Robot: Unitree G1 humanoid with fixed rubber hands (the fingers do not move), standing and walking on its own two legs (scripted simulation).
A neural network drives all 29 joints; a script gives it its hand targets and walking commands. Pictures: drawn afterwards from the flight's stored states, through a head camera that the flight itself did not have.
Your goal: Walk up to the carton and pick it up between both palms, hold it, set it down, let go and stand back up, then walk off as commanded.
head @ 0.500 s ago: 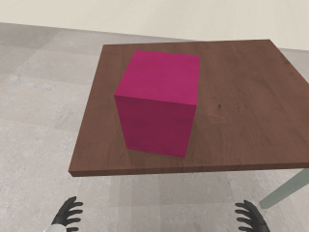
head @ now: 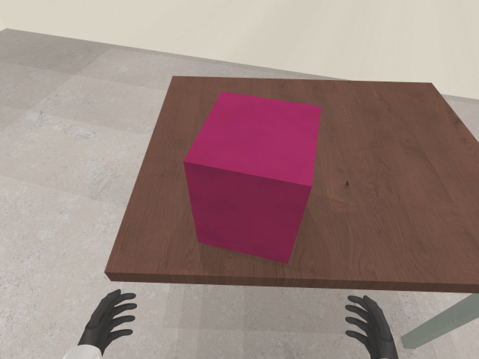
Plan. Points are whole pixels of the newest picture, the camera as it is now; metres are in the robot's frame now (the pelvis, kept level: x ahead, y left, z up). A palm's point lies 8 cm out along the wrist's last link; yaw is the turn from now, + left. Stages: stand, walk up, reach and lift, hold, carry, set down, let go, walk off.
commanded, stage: reach and lift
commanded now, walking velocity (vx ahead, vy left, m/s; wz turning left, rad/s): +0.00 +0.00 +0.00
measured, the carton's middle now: (255, 179) +0.45 +0.00 +0.03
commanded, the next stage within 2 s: none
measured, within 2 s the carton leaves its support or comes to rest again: neither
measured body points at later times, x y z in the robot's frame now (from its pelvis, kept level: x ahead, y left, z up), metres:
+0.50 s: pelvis +0.02 +0.04 +0.00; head +0.02 +0.05 +0.45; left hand +0.22 +0.25 +0.00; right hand +0.21 -0.17 +0.00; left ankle -0.03 +0.13 -0.74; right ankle +0.02 -0.12 -0.74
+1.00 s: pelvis +0.00 +0.02 +0.00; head +0.00 +0.02 +0.45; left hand +0.30 +0.22 +0.05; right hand +0.27 -0.18 +0.04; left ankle -0.03 +0.13 -0.74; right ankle +0.02 -0.12 -0.74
